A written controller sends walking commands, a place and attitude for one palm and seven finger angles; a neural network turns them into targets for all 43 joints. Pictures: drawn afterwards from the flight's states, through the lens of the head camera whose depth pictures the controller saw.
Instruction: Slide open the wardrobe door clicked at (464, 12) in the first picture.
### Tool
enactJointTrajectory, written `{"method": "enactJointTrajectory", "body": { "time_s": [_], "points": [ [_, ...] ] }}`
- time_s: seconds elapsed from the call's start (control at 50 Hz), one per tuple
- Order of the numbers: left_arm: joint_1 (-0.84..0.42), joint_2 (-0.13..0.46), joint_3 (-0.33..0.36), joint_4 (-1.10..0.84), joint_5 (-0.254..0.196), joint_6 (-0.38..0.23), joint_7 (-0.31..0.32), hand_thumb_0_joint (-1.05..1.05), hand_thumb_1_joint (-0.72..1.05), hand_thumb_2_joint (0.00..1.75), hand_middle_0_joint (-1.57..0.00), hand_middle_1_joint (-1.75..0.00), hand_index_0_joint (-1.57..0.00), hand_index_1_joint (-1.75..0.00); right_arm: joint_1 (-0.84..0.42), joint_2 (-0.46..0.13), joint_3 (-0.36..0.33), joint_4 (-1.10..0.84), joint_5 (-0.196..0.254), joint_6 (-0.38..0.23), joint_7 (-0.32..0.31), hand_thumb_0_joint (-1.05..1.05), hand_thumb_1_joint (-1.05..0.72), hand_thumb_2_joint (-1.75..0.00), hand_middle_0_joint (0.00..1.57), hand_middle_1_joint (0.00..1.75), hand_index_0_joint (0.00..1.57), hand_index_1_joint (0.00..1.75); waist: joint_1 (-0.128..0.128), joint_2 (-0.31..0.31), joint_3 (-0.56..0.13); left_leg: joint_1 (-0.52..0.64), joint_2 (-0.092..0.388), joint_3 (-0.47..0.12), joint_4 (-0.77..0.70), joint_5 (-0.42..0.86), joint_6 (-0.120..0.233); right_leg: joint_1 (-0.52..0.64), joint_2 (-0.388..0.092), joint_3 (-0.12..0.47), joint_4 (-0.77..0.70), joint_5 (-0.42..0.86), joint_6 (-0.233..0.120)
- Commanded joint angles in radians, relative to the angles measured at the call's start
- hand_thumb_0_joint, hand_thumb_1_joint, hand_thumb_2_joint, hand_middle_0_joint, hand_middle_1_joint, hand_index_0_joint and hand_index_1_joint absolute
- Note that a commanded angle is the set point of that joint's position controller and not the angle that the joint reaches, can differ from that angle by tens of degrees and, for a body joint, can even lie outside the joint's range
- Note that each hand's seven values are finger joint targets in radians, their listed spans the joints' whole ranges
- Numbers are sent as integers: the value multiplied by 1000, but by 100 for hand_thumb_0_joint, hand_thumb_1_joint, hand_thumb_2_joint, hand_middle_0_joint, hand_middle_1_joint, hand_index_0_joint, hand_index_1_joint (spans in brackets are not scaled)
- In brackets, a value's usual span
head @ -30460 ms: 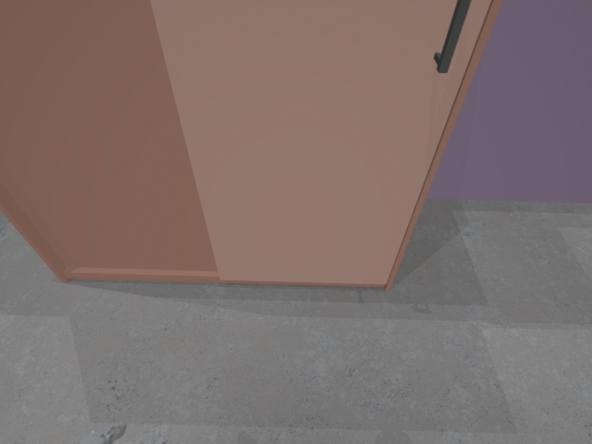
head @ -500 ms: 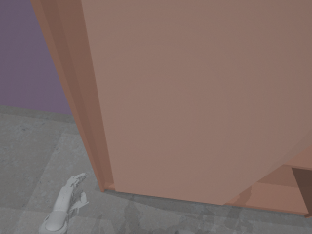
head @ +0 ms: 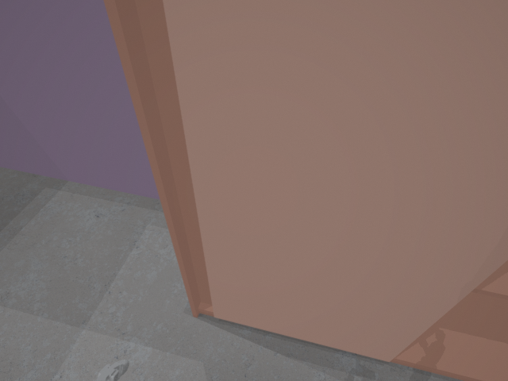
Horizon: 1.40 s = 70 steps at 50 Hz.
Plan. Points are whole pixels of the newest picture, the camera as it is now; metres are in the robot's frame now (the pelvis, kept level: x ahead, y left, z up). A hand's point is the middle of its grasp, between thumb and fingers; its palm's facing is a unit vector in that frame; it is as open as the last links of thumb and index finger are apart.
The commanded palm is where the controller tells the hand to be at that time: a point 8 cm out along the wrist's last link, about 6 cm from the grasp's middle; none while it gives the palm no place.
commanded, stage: stop walking and hold the door there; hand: right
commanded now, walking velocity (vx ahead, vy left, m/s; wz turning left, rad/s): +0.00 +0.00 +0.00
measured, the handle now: out of the picture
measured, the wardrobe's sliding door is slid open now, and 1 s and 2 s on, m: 0.55 0.56 0.55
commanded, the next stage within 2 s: loosen the grip on the handle in 1.56 s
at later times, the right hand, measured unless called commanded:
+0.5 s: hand out of the picture +0.34 -0.36 +0.24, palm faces +0.66 +0.73 -0.19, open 7.1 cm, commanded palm +0.29 -0.38 +0.20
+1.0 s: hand out of the picture +0.34 -0.36 +0.23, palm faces +0.48 +0.87 -0.13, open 6.3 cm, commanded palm +0.30 -0.38 +0.20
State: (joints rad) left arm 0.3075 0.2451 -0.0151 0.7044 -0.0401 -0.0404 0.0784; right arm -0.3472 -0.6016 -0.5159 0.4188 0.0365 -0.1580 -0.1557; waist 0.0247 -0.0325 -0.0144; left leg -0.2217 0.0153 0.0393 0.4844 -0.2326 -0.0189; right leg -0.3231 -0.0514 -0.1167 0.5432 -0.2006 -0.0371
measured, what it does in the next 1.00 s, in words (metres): steps on the spot: right foot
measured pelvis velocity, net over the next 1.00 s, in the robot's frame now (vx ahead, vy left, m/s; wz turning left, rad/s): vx -0.04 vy -0.08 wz -0.08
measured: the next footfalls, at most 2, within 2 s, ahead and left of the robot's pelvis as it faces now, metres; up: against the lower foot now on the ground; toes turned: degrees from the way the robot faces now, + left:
right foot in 0.74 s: +0.05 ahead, -0.18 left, +0.00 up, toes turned -9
left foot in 1.04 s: -0.03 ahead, +0.01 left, +0.00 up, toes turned -1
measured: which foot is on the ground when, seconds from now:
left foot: down 0.00-0.76, up 0.78-1.00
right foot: down 0.00-0.52, up 0.54-0.72, down 0.74-1.00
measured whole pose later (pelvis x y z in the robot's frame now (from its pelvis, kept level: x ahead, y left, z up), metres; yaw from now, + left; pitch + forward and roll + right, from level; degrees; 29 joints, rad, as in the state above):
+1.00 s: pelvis -0.04 -0.08 +0.00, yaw -4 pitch +0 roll +1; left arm 0.15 0.16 -0.06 0.66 -0.04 -0.05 0.05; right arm -0.58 -0.41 -0.27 0.26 0.07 -0.09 -0.14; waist -0.04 -0.01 0.12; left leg -0.28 -0.02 0.07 0.70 -0.44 -0.03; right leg -0.35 -0.02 -0.09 0.52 -0.17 -0.04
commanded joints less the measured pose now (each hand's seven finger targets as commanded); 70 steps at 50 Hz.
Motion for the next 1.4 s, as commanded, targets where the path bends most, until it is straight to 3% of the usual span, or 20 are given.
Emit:
{"method": "enactJointTrajectory", "body": {
  "time_s": [0.0, 0.04, 0.22, 0.4, 0.44, 0.52, 0.58, 0.64, 0.7, 0.72, 0.74, 0.76, 0.84, 0.86, 0.98, 1.02, 1.1, 1.24, 1.3, 1.38],
  "points": [
    [-77, 189, 75, -120, -1, -47, 8, 0, 90, 90, -20, -30, -20, -30, -183, -302, -64, -57, -27, -20, 9, 0, -90, -90, 45, 140, 45, 140, -23, 60, -158, -14, 94, -98, -125, -39, 37, 85, -80, 125, -90, -46, 15],
    [-82, 187, 73, -123, -6, -37, 12, 0, 90, 90, -20, -30, -20, -30, -222, -272, -20, -51, -15, -9, 15, 0, -90, -90, 45, 140, 45, 140, -18, 130, -143, -67, 109, -114, -155, -115, 39, 103, -75, 129, -72, -95, 7],
    [-89, 181, 54, -112, -14, -35, 21, 0, 90, 90, -20, -30, -20, -30, -270, -198, 72, -18, -22, -16, 15, 0, -90, -90, 45, 140, 45, 140, -27, -77, -80, -24, 15, -20, 12, -98, 10, 20, -183, 269, -326, -303, -36],
    [-90, 182, 63, -115, -12, -36, 12, 0, 90, 90, -20, -30, -20, -30, -340, -186, 102, -17, -32, -24, 17, 0, -90, -90, 45, 140, 45, 140, -20, -17, -90, -90, 57, -75, -124, -150, 24, 83, -110, 156, -198, -228, 5],
    [-91, 185, 69, -120, -13, -25, 13, 0, 90, 90, -20, -30, -20, -30, -334, -212, 92, 0, -32, -19, 14, 0, -90, -90, 45, 140, 45, 140, -21, 11, -67, -97, 112, -119, -170, -160, 38, 61, -71, 123, -112, -173, 1],
    [-94, 198, 88, -109, -14, -6, 4, 0, 90, 90, -20, -30, -20, -30, -336, -265, 53, 23, -23, -21, 19, 0, -90, -90, 45, 140, 45, 140, -32, 139, -64, -36, 365, -328, -228, 48, 149, -59, 15, 123, 215, -170, 32],
    [-117, 187, 81, -125, -11, -20, 1, 0, 90, 90, -20, -30, -20, -30, -356, -227, 55, -27, -23, -17, 27, 0, -90, -90, 45, 140, 45, 140, -45, 219, -89, 116, 442, -262, -107, 450, 175, -174, -20, 198, 313, -283, 34],
    [-145, 163, 73, -117, -5, -9, 7, 0, 90, 90, -20, -30, -20, -30, -334, -221, 49, -53, -26, -23, 34, 0, -90, -90, 45, 140, 45, 140, -29, 202, -107, 83, 377, -114, -7, 613, 104, -40, 0, 127, 117, -187, 41],
    [-168, 152, 78, -118, -8, -2, 15, 0, 90, 90, -20, -30, -20, -30, -390, -153, 118, -177, -8, -35, 39, 0, -90, -90, 45, 140, 45, 140, -12, 160, -145, -2, 281, -5, 119, 511, 29, 156, -1, 34, -90, 167, 57],
    [-188, 172, 86, -130, -13, -1, 20, 0, 90, 90, -20, -30, -20, -30, -428, -125, 161, -251, 1, -41, 41, 0, -90, -90, 45, 140, 45, 140, -15, 13, -146, -63, 206, 35, 210, 350, -10, 203, -94, 121, -107, 348, 15],
    [-178, 171, 84, -151, -16, -4, 16, 0, 90, 90, -20, -30, -20, -30, -435, -57, 214, -304, 8, -51, 48, 0, -90, -90, 45, 140, 45, 140, -23, -159, -188, -110, 104, 55, 331, 11, -42, 227, -202, 241, -83, 645, -57],
    [-135, 156, 79, -161, -13, -12, 2, 0, 90, 90, -20, -30, -20, -30, -407, -10, 250, -321, -3, -64, 63, 0, -90, -90, 45, 140, 45, 140, -17, -254, -216, -151, 46, 45, 410, -324, -33, 238, -250, 280, -107, 712, -109],
    [-139, 166, 82, -150, -13, -43, -5, 0, 90, 90, -20, -30, -20, -30, -462, 45, 289, -406, 8, -43, 55, 0, -90, -90, 45, 140, 45, 140, -7, -34, -254, -174, 16, -1, 428, -245, -19, 307, -254, 298, -86, 627, -133],
    [-147, 151, 70, -156, -10, -50, -9, 0, 90, 90, -20, -30, -20, -30, -483, 96, 339, -426, 12, -33, 60, 0, -90, -90, 45, 140, 45, 140, -2, -45, -255, -157, 10, -3, 386, -225, -20, 305, -246, 291, -96, 581, -126],
    [-183, 119, 18, -154, 7, -46, -18, 0, 90, 90, -20, -30, -20, -30, -549, 22, 285, -369, 14, 2, 61, 0, -90, -90, 45, 140, 45, 140, -27, -127, -272, 19, -7, -20, -11, -106, 5, 272, -236, 289, -128, 294, -82],
    [-175, 124, 18, -151, 9, -38, -14, 0, 90, 90, -20, -30, -20, -30, -549, -48, 234, -339, 8, 4, 61, 0, -90, -90, 45, 140, 45, 140, -25, -48, -286, 101, 35, -78, -136, 51, 23, 233, -186, 247, -66, 267, -43],
    [-183, 116, 16, -166, -7, -34, -10, 0, 90, 90, -20, -30, -20, -30, -571, 2, 258, -276, 27, 17, 63, 0, -90, -90, 45, 140, 45, 140, -18, 147, -298, 137, 152, -134, -73, 315, 56, 163, -90, 149, 20, 181, 14],
    [-171, 137, 16, -153, -1, -16, 13, 0, 90, 90, -20, -30, -20, -30, -517, 25, 281, -167, 27, 14, 62, 0, -90, -90, 45, 140, 45, 140, -28, -99, -191, -4, 32, -68, -50, -76, 14, 173, -196, 317, -185, 47, -49],
    [-159, 142, 20, -147, 1, -19, 18, 0, 90, 90, -20, -30, -20, -30, -514, 81, 330, -140, 25, 6, 59, 0, -90, -90, 45, 140, 45, 140, -26, -100, -143, 11, 12, -59, -24, -122, 23, 104, -210, 350, -273, -118, -49],
    [-147, 149, 30, -145, 1, -21, 21, 0, 90, 90, -20, -30, -20, -30, -505, 72, 329, -140, 20, -2, 55, 0, -90, -90, 45, 140, 45, 140, -26, -67, -183, 27, 32, -70, -78, -67, 27, 145, -182, 283, -223, -21, -32]
  ]
}}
